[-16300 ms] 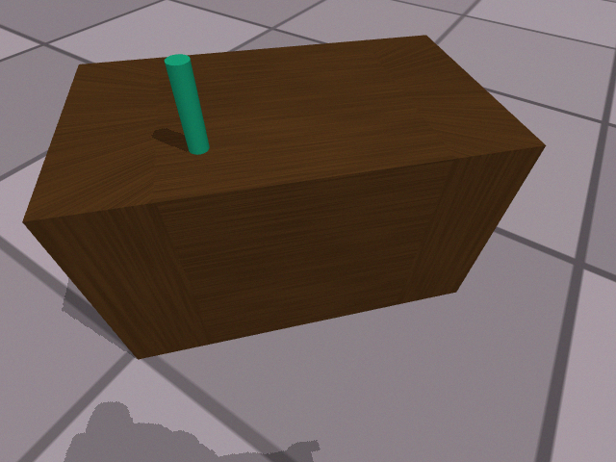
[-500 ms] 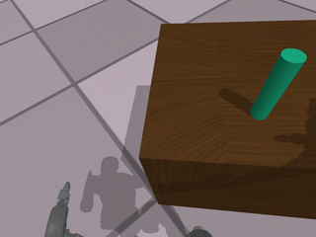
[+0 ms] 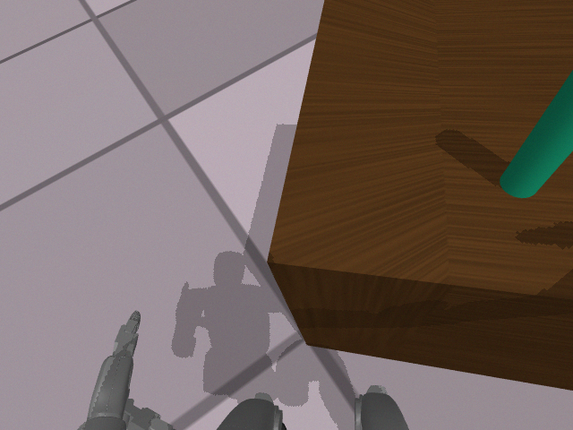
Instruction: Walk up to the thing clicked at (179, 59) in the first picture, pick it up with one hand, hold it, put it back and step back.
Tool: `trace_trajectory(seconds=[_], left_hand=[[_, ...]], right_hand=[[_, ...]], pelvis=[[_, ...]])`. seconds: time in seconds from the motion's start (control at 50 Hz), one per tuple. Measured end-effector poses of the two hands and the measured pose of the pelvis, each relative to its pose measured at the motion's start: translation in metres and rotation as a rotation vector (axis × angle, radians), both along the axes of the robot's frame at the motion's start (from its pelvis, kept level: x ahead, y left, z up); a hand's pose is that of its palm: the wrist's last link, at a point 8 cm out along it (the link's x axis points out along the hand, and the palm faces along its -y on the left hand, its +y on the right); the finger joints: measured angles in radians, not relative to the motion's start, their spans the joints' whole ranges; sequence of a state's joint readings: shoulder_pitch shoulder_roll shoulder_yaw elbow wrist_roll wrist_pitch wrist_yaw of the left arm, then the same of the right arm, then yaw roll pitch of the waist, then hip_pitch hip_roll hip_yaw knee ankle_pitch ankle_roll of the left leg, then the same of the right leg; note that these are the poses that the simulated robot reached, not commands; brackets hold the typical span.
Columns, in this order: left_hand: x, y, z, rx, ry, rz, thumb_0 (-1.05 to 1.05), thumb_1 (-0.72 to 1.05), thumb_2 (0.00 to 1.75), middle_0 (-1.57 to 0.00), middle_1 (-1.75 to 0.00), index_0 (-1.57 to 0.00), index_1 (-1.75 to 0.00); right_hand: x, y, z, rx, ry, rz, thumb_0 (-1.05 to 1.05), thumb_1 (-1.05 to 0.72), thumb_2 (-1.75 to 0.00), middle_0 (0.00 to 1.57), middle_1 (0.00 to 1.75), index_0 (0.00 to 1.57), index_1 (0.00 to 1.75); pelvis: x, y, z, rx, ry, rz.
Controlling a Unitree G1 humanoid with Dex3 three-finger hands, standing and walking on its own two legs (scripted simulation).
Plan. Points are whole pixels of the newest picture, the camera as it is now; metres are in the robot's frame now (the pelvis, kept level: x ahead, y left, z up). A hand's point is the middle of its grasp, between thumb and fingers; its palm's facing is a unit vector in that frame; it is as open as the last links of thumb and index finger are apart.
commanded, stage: close in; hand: right
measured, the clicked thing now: (557, 133) +0.47 -0.30 +0.10
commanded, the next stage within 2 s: rest palm in 0.48 s
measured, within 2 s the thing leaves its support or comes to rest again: neither
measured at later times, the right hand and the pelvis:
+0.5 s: hand (572, 171) +0.44 -0.32 +0.06, palm faces +0.35 +0.94 +0.03, open 17.0 cm; pelvis -0.01 -0.01 -0.01, yaw +1 degrees
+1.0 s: hand (543, 165) +0.45 -0.29 +0.06, palm faces +0.36 +0.93 +0.02, open 14.6 cm; pelvis -0.01 +0.01 +0.00, yaw +0 degrees
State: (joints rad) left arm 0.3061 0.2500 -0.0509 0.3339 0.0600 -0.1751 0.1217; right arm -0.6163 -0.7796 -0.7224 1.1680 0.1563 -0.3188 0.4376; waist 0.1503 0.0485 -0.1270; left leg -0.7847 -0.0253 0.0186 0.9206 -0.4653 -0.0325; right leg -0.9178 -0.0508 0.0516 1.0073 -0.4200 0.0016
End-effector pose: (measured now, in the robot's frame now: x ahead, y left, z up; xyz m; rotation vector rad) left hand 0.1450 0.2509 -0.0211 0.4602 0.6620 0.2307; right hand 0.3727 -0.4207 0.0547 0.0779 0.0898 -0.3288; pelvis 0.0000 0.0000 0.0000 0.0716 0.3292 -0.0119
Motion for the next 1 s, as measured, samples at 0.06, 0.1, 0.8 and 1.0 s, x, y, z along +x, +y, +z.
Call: trace_trajectory(seconds=[0.06,0.1,0.8,1.0], left_hand=[[-0.005,0.002,0.0,0.017,0.0,0.01,-0.01,-0.54,0.06,-0.07,-0.05,-0.06,-0.06],[-0.008,0.003,0.001,0.025,0.002,0.016,-0.01,-0.54,0.06,-0.07,-0.05,-0.07,-0.06],[-0.02,0.008,0.012,-0.086,-0.021,0.039,-0.01,-0.55,0.06,-0.07,-0.05,-0.06,-0.06],[-0.009,0.004,0.014,-0.118,-0.043,0.013,-0.01,-0.54,0.06,-0.06,-0.05,-0.06,-0.05]], right_hand=[[0.008,0.009,-0.012,-0.005,-0.02,-0.012,-0.02,0.49,-0.07,0.05,0.05,0.05,0.06],[0.014,0.014,-0.016,-0.014,-0.035,-0.018,-0.02,0.49,-0.07,0.05,0.05,0.05,0.06],[0.036,0.083,0.009,-0.05,-0.043,-0.023,-0.01,0.35,-0.1,0.08,0.08,0.07,0.08],[0.035,0.087,0.008,-0.053,-0.036,-0.039,-0.01,0.35,-0.13,0.46,0.27,0.45,0.28]], pelvis=[[-0.004,-0.001,-0.006,0.006,0.012,0.005],[-0.007,-0.001,-0.01,0.011,0.019,0.008],[-0.009,0.001,-0.005,-0.007,-0.02,0.017],[-0.006,0.006,-0.004,-0.014,-0.027,0.013]])
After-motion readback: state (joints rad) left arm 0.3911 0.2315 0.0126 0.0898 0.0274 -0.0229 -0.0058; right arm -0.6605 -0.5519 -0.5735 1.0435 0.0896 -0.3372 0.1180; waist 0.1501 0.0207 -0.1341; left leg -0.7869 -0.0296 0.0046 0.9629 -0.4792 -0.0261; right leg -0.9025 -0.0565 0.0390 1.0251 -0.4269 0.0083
